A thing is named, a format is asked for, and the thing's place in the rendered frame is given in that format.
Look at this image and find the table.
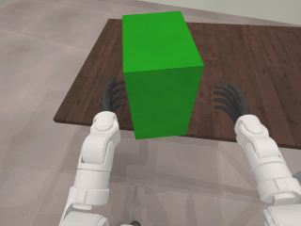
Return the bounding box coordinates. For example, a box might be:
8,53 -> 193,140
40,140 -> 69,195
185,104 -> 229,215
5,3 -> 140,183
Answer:
53,19 -> 301,185

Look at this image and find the left robot hand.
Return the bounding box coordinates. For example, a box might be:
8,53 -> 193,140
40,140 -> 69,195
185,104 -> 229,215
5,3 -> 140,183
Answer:
98,77 -> 126,113

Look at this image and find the right robot hand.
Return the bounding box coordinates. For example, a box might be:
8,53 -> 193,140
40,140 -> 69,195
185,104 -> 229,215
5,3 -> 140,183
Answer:
213,82 -> 250,124

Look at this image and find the robot left forearm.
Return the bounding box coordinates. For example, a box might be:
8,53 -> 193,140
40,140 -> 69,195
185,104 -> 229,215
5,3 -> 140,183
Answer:
58,111 -> 121,226

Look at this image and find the robot left upper arm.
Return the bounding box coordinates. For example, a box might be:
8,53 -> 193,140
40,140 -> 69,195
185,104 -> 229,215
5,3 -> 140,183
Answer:
60,211 -> 109,226

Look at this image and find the robot right upper arm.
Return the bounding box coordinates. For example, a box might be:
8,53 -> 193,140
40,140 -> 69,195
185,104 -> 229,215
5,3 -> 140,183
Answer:
261,203 -> 301,226

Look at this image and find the carton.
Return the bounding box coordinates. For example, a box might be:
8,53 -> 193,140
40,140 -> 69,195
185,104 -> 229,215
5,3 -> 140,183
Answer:
122,11 -> 204,140

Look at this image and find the robot right forearm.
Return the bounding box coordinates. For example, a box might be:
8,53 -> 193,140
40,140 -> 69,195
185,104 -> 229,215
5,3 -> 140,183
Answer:
234,114 -> 301,206

